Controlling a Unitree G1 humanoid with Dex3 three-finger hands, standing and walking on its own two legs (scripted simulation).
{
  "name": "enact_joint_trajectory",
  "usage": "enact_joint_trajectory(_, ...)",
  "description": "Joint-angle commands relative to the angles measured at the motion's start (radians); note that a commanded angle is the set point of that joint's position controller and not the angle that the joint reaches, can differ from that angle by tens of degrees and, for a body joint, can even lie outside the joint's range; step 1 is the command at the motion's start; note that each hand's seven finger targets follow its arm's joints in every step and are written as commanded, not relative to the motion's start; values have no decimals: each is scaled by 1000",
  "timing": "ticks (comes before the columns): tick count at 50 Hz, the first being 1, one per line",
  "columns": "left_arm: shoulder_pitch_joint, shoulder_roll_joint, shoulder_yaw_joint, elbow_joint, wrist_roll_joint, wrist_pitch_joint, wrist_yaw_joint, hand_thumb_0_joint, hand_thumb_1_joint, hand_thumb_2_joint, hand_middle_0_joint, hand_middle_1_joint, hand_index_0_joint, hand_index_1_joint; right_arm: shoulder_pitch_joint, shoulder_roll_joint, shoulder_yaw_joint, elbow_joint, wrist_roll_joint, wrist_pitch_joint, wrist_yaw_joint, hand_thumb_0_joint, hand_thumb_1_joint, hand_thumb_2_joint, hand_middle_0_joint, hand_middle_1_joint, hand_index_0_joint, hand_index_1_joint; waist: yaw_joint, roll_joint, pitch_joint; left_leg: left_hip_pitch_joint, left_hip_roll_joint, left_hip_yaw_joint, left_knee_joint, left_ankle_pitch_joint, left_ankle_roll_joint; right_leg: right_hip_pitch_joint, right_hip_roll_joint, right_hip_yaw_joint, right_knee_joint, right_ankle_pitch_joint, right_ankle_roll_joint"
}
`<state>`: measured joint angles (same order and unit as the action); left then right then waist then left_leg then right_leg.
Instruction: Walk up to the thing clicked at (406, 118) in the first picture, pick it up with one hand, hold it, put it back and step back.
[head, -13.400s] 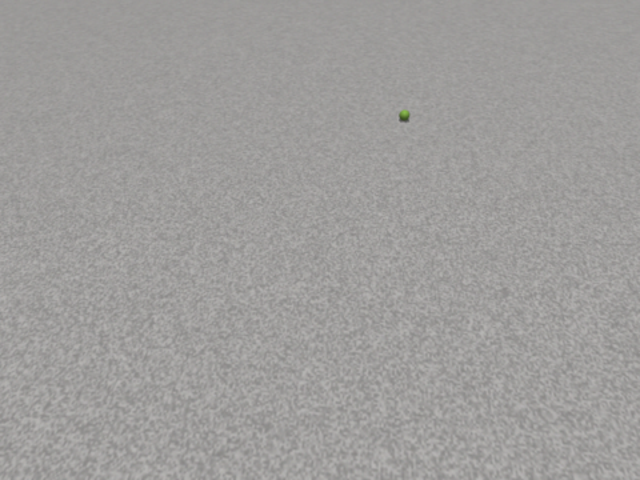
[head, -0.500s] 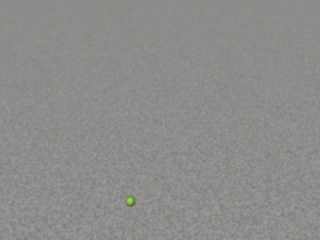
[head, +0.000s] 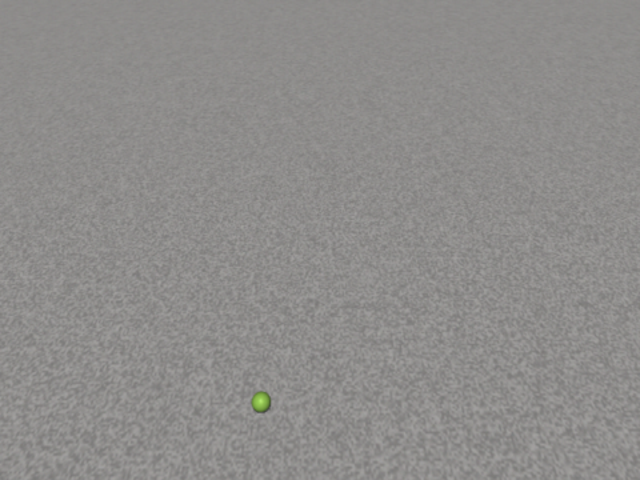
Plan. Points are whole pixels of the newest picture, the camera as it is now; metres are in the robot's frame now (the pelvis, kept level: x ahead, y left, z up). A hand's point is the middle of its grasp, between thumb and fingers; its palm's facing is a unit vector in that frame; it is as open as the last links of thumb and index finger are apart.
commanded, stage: stand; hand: left
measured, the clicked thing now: (261, 401) +0.48 +0.21 -0.76
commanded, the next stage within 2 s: walk up in 0.92 s
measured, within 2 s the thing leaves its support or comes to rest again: neither
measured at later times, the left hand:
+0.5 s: hand out of the picture +0.07 +0.25 -0.15, palm faces -0.01 -0.94 -0.34, open 7.4 cm
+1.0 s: hand out of the picture +0.07 +0.26 -0.16, palm faces -0.01 -0.94 -0.34, open 7.4 cm
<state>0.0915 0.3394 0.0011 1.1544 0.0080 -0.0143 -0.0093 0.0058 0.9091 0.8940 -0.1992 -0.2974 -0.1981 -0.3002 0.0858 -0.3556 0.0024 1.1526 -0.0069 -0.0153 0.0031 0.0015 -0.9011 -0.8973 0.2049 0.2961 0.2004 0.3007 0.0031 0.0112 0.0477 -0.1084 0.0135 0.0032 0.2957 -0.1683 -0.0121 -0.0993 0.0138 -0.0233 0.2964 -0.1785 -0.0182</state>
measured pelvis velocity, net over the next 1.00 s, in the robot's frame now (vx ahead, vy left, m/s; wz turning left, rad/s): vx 0.00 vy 0.00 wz -0.01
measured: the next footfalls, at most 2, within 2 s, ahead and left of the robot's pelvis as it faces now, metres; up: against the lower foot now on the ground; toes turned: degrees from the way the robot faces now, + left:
right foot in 1.20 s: +0.10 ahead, -0.16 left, +0.00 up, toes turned -2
left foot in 1.56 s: +0.13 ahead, +0.09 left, +0.00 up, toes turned -3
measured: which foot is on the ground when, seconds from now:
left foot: down 0.00-1.00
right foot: down 0.00-1.00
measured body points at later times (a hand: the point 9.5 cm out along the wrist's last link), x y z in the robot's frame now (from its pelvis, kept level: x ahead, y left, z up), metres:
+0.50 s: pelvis +0.00 +0.00 +0.00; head +0.01 +0.00 +0.45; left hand +0.07 +0.30 -0.13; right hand +0.08 -0.30 -0.14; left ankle -0.01 +0.13 -0.75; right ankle -0.01 -0.10 -0.75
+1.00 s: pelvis +0.00 +0.00 +0.00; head +0.01 +0.00 +0.45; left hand +0.07 +0.31 -0.13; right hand +0.07 -0.31 -0.13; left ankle -0.01 +0.13 -0.75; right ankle -0.01 -0.10 -0.75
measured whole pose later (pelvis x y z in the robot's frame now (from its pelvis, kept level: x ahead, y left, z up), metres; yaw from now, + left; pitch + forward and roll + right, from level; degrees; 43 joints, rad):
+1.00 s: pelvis +0.00 +0.00 +0.00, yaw +0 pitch -2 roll +0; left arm 0.14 0.36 0.04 1.11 0.03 0.00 -0.03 0.01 0.91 0.89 -0.20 -0.30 -0.20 -0.30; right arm 0.14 -0.35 -0.02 1.10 -0.02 -0.03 0.01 0.00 -0.90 -0.90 0.21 0.30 0.20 0.30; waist 0.01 0.00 0.04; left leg -0.12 0.01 0.01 0.37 -0.22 0.01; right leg -0.12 0.01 -0.02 0.40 -0.25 -0.03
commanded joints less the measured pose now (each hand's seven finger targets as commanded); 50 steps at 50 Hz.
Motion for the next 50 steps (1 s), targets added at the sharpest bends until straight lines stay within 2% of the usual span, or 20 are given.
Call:
enact_joint_trajectory(1, -41, 223, 40, -56, -1, -28, 22, 0, 900, 900, -200, -300, -200, -300, -39, -202, -35, -60, -1, -19, -13, 0, -900, -900, 200, 300, 200, 300, -12, -23, -128, 47, 133, -84, -5, 234, 32, 51, -158, 109, -30, 274, 1)
enact_joint_trajectory(5, -38, 220, 40, -55, -3, -25, 22, 0, 900, 900, -200, -300, -200, -300, -35, -205, -33, -60, -1, -17, -13, 0, -900, -900, 200, 300, 200, 300, -9, -8, -98, 32, 127, -85, -20, 183, 29, 32, -153, 110, -47, 218, 3)
enact_joint_trajectory(8, -37, 219, 42, -55, -1, -24, 22, 0, 900, 900, -200, -300, -200, -300, -40, -200, -31, -65, -1, -18, -15, 0, -900, -900, 200, 300, 200, 300, -6, -11, -98, 36, 133, -89, -22, 209, 28, 38, -154, 110, -36, 229, 0)
enact_joint_trajectory(15, -38, 226, 43, -58, 0, -23, 22, 0, 900, 900, -200, -300, -200, -300, -41, -199, -32, -72, -1, -17, -13, 0, -900, -900, 200, 300, 200, 300, -6, -20, -87, 31, 127, -91, -30, 147, 29, 22, -150, 108, -52, 164, -1)
enact_joint_trajectory(19, -41, 219, 42, -59, -1, -24, 20, 0, 900, 900, -200, -300, -200, -300, -34, -205, -32, -70, -1, -18, -13, 0, -900, -900, 200, 300, 200, 300, -6, -5, -83, 19, 128, -91, -29, 157, 32, 36, -154, 114, -51, 183, -2)
enact_joint_trajectory(26, -32, 222, 40, -59, -2, -22, 19, 0, 900, 900, -200, -300, -200, -300, -31, -203, -30, -69, 0, -19, -12, 0, -900, -900, 200, 300, 200, 300, -3, -12, -78, 22, 127, -97, -36, 132, 29, 16, -151, 114, -54, 133, -2)
enact_joint_trajectory(31, -21, 220, 38, -58, -1, -23, 19, 0, 900, 900, -200, -300, -200, -300, -29, -204, -31, -68, -1, -18, -11, 0, -900, -900, 200, 300, 200, 300, -1, -15, -83, 24, 123, -97, -34, 108, 33, 15, -150, 116, -61, 128, 0)
enact_joint_trajectory(45, -22, 230, 40, -64, -1, -23, 21, 0, 900, 900, -200, -300, -200, -300, -14, -203, -32, -69, -2, -17, -13, 0, -900, -900, 200, 300, 200, 300, -6, -19, -86, 33, 125, -95, -26, 133, 32, 18, -153, 118, -49, 155, -6)
enact_joint_trajectory(46, 17, 262, 83, -107, 15, -14, 1, 0, 900, 900, -200, -300, -200, -300, 48, -247, -67, -95, -15, -29, -13, 0, -900, -900, 200, 300, 200, 300, -8, -83, -120, 54, 78, -56, 35, -87, 70, 12, -94, 100, -6, -81, -33)
enact_joint_trajectory(47, 16, 259, 86, -110, 21, -8, -5, 0, 900, 900, -200, -300, -200, -300, 74, -253, -75, -91, -21, -31, -13, 0, -900, -900, 200, 300, 200, 300, -17, -63, -84, 44, 90, -79, 35, -226, 89, -52, -96, 109, 18, -235, -47)
enact_joint_trajectory(48, -1, 252, 91, -120, 24, -2, -8, 0, 900, 900, -200, -300, -200, -300, 108, -258, -81, -85, -25, -32, -15, 0, -900, -900, 200, 300, 200, 300, -30, -45, -50, 45, 106, -116, 15, -323, 103, -132, -84, 108, 51, -338, -51)
enact_joint_trajectory(49, -17, 231, 90, -140, 27, 2, -15, 0, 900, 900, -200, -300, -200, -300, 140, -268, -87, -85, -26, -33, -14, 0, -900, -900, 200, 300, 200, 300, -42, 2, -8, 53, 138, -174, -27, -413, 124, -225, -66, 95, 102, -374, -45)
enact_joint_trajectory(50, -26, 215, 91, -152, 29, 5, -19, 0, 900, 900, -200, -300, -200, -300, 164, -289, -102, -87, -27, -33, -16, 0, -900, -900, 200, 300, 200, 300, -57, 59, 42, 59, 210, -270, -93, -484, 167, -315, -31, 55, 212, -355, -36)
